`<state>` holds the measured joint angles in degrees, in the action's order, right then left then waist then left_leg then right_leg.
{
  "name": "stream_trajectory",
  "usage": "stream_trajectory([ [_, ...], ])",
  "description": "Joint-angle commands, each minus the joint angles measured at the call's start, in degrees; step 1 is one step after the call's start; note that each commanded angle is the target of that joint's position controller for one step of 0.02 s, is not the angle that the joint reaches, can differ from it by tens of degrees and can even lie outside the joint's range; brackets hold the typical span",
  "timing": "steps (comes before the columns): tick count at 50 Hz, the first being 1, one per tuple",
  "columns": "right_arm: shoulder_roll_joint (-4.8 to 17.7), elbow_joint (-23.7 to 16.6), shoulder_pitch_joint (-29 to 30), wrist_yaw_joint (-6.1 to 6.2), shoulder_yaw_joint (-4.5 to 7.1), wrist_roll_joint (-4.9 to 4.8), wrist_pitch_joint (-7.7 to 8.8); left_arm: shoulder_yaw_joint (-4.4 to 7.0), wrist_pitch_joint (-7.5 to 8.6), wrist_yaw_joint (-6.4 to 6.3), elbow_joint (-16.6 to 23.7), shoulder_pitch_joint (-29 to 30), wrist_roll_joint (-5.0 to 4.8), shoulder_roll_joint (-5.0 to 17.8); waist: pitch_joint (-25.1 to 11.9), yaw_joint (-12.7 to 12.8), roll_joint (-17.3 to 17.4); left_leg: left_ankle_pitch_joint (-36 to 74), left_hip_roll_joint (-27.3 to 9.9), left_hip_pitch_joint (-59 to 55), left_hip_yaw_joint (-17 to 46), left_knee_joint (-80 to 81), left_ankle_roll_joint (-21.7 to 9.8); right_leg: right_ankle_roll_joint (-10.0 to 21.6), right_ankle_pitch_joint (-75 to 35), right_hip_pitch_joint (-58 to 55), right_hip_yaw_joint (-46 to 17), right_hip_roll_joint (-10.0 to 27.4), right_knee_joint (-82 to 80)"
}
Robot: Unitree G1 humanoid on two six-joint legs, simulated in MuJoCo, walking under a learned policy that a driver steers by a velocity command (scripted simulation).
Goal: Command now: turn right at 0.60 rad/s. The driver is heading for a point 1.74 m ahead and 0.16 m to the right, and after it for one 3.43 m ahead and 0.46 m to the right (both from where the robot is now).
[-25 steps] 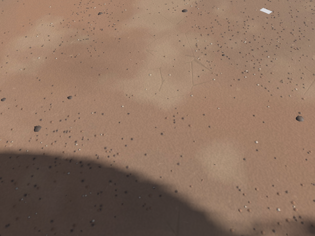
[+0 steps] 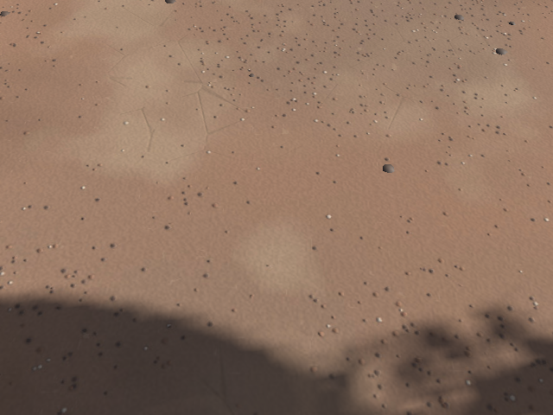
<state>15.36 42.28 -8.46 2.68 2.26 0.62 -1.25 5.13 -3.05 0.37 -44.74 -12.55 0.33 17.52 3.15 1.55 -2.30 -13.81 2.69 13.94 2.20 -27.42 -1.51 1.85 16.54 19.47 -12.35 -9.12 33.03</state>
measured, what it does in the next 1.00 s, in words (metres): steps on the spot: right foot, then left foot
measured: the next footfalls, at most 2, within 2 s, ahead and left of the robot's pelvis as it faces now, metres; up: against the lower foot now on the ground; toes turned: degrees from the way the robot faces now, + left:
right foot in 0.42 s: -0.01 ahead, -0.12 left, +0.00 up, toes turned -13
left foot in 0.82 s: +0.02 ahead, +0.08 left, +0.00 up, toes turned -13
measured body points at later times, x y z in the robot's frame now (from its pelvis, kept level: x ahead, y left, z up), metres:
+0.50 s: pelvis -0.02 -0.03 +0.00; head +0.00 -0.06 +0.45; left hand +0.19 +0.19 -0.10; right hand +0.00 -0.32 -0.13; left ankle -0.01 +0.10 -0.70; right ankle -0.04 -0.11 -0.74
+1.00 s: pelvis -0.04 -0.03 +0.01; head -0.01 -0.03 +0.45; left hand +0.12 +0.22 -0.12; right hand -0.01 -0.32 -0.12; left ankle -0.02 +0.09 -0.74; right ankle -0.08 -0.12 -0.70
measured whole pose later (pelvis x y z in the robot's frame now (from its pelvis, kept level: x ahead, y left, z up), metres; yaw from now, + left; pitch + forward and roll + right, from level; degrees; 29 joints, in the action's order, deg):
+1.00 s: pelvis -0.04 -0.03 +0.01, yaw -7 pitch +0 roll -1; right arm 16.0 48.8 -14.3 0.4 3.2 0.8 -2.3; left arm 2.3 -2.1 -1.7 -48.4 -7.7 0.5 16.4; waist 3.4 -1.4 0.2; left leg -13.7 1.3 13.5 5.9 -27.2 -0.5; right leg 1.6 26.8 18.2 -0.5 -4.1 44.7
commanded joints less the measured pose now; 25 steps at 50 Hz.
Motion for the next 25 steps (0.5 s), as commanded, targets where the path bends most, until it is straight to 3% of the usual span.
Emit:
stream_trajectory([
  [1,12.73,-4.04,-1.94,0.07,3.00,1.07,0.24,1.91,0.70,-0.61,4.14,-0.32,1.81,8.06,-3.41,-1.16,11.16,5.57,-26.38,-3.25,24.45,15.27,-12.78,-1.68,15.78,9.96,4.58,2.45,23.82],
  [2,8.58,-4.53,0.97,-0.30,1.81,0.59,0.34,2.30,0.45,-0.09,3.08,-0.87,1.55,8.32,-1.90,0.51,8.01,7.69,-22.22,-0.95,18.28,14.48,-11.75,-1.74,12.32,8.69,4.22,3.26,28.03],
  [3,6.92,-5.19,3.59,-0.51,1.33,0.56,0.32,2.29,-0.02,0.48,2.01,-2.32,1.26,7.70,-0.78,1.61,7.75,9.30,-18.04,-0.26,12.04,13.72,-9.77,-2.23,9.04,8.41,5.00,3.42,31.28],
  [5,6.72,-5.70,3.73,-0.11,1.17,0.67,0.50,2.03,-0.64,1.71,1.37,-3.63,0.85,7.04,-1.89,1.25,10.54,15.63,-14.74,-4.28,5.99,11.95,-8.75,-3.72,6.38,10.43,6.96,3.82,34.42],
  [10,8.53,-3.42,-4.15,-0.23,2.10,0.67,0.72,0.84,-1.24,2.31,3.55,2.15,0.46,5.21,-3.07,-3.33,10.34,23.27,-17.45,-14.17,3.53,9.20,-10.71,-5.92,7.59,13.39,9.55,6.11,26.25],
  [14,9.82,-3.10,-3.71,-1.14,2.70,0.97,0.76,-0.16,-1.42,2.77,5.05,4.00,0.06,3.88,-3.79,-3.68,11.86,24.64,-18.60,-12.05,0.11,7.53,-10.41,-4.75,9.44,6.31,12.68,7.90,15.93],
  [18,11.29,-1.92,-3.72,-2.25,3.12,0.81,0.46,-0.74,-0.81,2.08,5.24,2.48,-0.39,3.61,-5.25,-3.01,13.45,29.31,-18.73,-9.11,-0.62,3.37,-9.70,-2.12,8.61,-2.65,15.33,6.41,4.09],
  [20,10.88,-1.30,-2.95,-2.50,2.91,-0.20,-0.01,-1.05,0.26,1.25,3.94,-0.96,0.74,3.51,-5.43,0.10,10.14,24.42,-16.94,-4.13,-3.21,-2.20,-5.53,-0.55,-5.57,-11.88,14.59,6.42,-13.17],
  [21,8.18,-1.23,-5.42,-2.76,2.23,-0.07,-0.17,-0.54,1.16,0.65,4.05,-1.65,1.90,7.07,-7.05,-0.25,0.51,12.12,-13.46,3.35,-6.84,-10.92,-1.52,0.77,-8.61,-19.51,2.69,14.61,-19.47],
  [22,2.36,-4.31,-5.49,-2.94,0.48,0.41,-0.45,0.44,1.75,0.45,5.87,0.54,0.94,13.84,-5.84,-2.09,-13.64,-19.63,-4.14,15.21,-10.36,-18.09,2.44,7.78,-30.42,-20.22,-15.68,30.53,-18.73],
  [23,6.01,-3.18,-2.67,-1.93,1.25,0.13,-1.74,0.19,2.06,0.18,3.98,-3.40,0.42,10.91,-7.67,2.03,-7.25,-21.97,-5.79,9.79,-2.42,-23.93,2.30,13.34,-32.67,-15.15,-11.31,30.69,-15.54],
  [24,6.42,-2.65,-2.77,-2.09,1.46,-0.63,-2.30,-1.13,2.13,0.06,3.70,-0.13,0.49,7.36,-4.70,-0.45,-5.81,-19.18,-5.74,10.49,-1.50,-26.22,2.02,13.29,-30.97,-13.92,-6.68,27.14,-15.80],
  [25,6.64,-1.51,-3.41,-2.31,1.57,-0.72,-2.23,-2.02,1.98,-0.21,3.92,3.73,0.61,4.92,-2.39,-1.81,-5.26,-15.29,-6.12,10.48,-0.91,-25.30,1.91,11.01,-27.03,-12.25,-2.86,23.64,-16.92],
])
